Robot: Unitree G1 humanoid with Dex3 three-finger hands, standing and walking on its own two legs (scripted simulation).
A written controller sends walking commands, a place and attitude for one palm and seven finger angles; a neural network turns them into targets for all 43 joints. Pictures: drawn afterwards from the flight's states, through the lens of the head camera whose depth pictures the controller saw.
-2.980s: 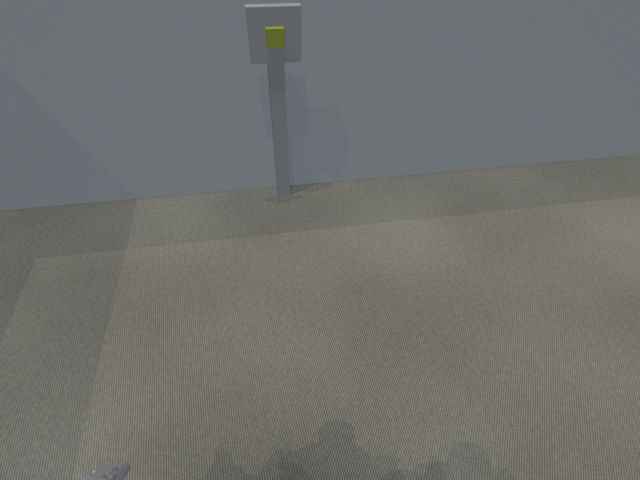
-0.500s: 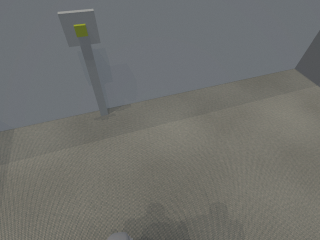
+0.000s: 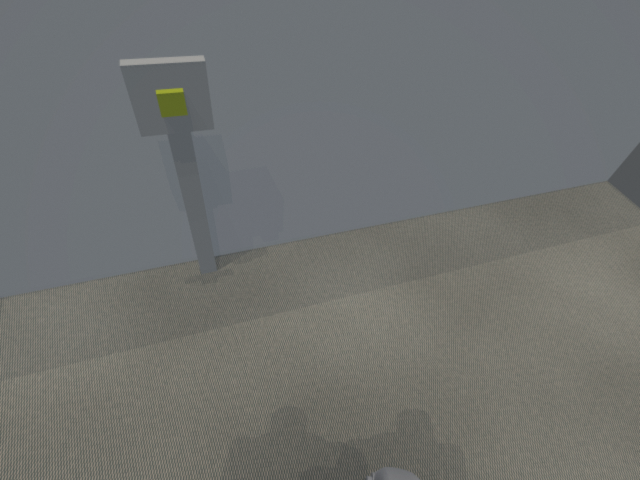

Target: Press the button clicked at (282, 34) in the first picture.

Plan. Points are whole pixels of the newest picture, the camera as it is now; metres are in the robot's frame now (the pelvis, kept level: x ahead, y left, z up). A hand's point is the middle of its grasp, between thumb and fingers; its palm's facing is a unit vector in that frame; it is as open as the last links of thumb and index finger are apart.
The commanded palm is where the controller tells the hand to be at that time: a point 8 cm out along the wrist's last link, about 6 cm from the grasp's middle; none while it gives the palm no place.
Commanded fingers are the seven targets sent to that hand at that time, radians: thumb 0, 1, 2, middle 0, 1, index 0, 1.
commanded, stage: walk to a spot facing it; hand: left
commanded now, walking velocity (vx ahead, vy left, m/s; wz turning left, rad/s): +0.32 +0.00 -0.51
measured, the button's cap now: (172, 102) +0.89 +0.42 -0.04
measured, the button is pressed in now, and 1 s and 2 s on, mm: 0 0 0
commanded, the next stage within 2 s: turn to face it in 0.18 s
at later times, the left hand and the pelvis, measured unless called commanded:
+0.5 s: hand (274, 359) +0.34 +0.09 -0.17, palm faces -0.13 -0.97 -0.20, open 7.3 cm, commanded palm none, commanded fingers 0.00 0.90 0.90 -0.20 -0.30 -0.20 -0.30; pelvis +0.20 -0.06 -0.02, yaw -8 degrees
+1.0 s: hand (207, 397) +0.27 +0.19 -0.19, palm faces +0.18 -0.96 -0.22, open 7.3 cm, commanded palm none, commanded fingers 0.00 0.90 0.90 -0.20 -0.30 -0.20 -0.30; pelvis +0.26 -0.02 -0.01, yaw +7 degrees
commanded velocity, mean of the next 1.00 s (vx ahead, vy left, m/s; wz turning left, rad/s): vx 0.06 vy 0.00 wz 0.24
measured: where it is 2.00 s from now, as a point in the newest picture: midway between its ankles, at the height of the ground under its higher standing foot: (308, 472)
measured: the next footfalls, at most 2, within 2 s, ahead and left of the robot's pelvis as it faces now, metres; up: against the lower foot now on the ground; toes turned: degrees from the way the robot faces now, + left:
right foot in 0.34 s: +0.30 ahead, -0.14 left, +0.00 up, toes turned -17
left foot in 0.84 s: +0.31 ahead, +0.08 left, +0.00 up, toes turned +13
